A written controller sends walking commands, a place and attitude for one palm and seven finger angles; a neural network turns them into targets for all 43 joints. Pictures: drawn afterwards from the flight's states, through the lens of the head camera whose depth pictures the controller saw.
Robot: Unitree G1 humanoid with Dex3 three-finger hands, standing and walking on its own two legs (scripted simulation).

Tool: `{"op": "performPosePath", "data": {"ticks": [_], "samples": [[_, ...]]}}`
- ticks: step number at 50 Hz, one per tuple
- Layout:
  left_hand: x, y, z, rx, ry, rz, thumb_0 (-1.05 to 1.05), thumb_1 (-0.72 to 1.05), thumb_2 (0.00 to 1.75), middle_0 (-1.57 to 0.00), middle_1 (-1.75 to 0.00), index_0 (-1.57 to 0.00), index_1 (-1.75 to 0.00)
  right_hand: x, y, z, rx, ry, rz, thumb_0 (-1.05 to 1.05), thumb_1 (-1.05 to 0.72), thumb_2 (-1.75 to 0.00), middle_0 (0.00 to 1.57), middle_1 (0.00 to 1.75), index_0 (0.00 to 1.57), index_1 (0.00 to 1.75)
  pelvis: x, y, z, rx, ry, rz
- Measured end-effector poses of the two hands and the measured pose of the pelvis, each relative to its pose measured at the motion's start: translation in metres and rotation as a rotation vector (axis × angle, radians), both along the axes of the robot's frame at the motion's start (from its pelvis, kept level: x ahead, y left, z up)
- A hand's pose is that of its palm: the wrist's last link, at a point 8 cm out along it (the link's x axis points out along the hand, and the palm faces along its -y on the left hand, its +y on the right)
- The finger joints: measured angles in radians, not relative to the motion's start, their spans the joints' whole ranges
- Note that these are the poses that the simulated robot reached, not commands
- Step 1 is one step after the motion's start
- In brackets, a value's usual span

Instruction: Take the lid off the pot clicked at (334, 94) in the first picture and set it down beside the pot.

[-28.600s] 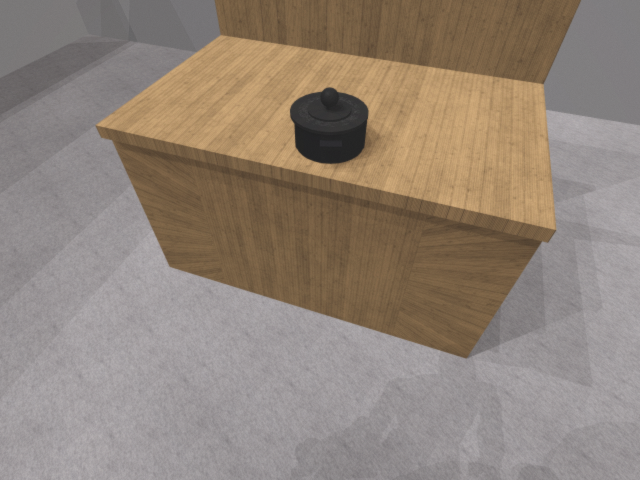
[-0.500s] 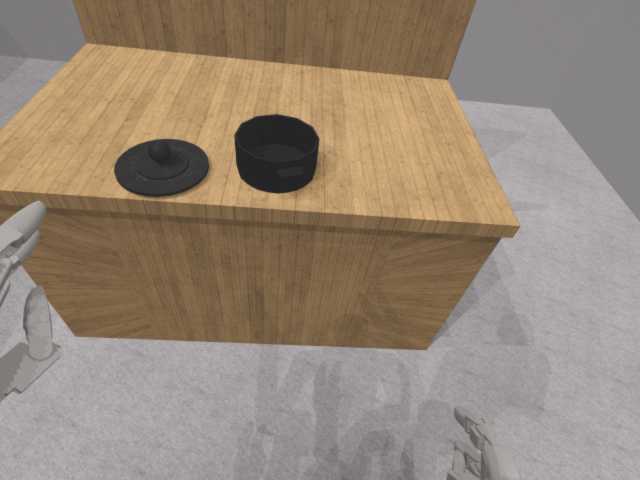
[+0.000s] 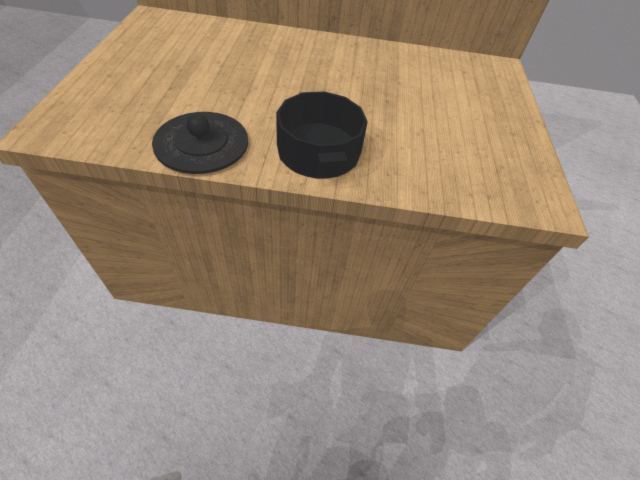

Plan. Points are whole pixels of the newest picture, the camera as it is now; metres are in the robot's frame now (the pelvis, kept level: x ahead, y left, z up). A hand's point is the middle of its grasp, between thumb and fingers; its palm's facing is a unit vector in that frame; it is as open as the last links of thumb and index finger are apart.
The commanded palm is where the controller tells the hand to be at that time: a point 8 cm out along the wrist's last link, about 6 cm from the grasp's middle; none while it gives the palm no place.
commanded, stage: let the arm hang, fingers relaxed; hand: left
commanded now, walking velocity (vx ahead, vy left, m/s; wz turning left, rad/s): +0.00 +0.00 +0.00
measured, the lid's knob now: (198, 125) +0.74 +0.27 -0.03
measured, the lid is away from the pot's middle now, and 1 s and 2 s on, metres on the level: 0.25 0.25 0.25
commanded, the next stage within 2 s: look to check the result in 0.80 s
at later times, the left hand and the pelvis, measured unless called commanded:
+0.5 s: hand out of the picture +0.07 +0.19 -0.16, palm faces +0.02 -0.98 -0.19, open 7.3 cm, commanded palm none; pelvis +0.04 +0.01 +0.02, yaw -1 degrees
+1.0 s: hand out of the picture +0.05 +0.18 -0.16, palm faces +0.01 -0.98 -0.18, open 7.3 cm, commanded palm none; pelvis +0.04 +0.01 +0.02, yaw -2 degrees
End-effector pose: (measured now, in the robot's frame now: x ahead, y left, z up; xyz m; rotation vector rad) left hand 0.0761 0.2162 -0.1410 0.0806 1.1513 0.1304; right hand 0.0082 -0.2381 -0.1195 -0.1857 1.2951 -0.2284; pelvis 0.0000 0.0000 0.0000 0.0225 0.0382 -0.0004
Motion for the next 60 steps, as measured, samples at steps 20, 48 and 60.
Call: {"op": "performPosePath", "data": {"ticks": [20, 48, 60], "samples": [[-0.022, 0.020, 0.011, 0.051, 0.232, 0.005, 0.01, 0.93, 0.90, -0.20, -0.30, -0.20, -0.30, 0.028, 0.032, 0.000, 0.048, 0.071, -0.064, 0.02, -0.94, -0.90, 0.20, 0.30, 0.20, 0.30, 0.040, 0.015, 0.019, -0.036, -0.035, -0.013], [-0.028, 0.014, 0.010, 0.048, 0.251, -0.011, 0.01, 0.94, 0.90, -0.20, -0.30, -0.20, -0.30, -0.006, 0.049, -0.003, 0.100, 0.134, -0.120, 0.01, -0.91, -0.90, 0.20, 0.30, 0.20, 0.30, 0.039, 0.012, 0.020, -0.036, -0.049, -0.032], [-0.050, 0.006, 0.009, 0.019, 0.297, -0.003, 0.02, 0.93, 0.90, -0.20, -0.30, -0.20, -0.30, -0.009, 0.051, -0.001, 0.096, 0.136, -0.113, 0.01, -0.91, -0.90, 0.20, 0.30, 0.20, 0.30, 0.035, 0.014, 0.021, -0.035, -0.048, -0.031]]}}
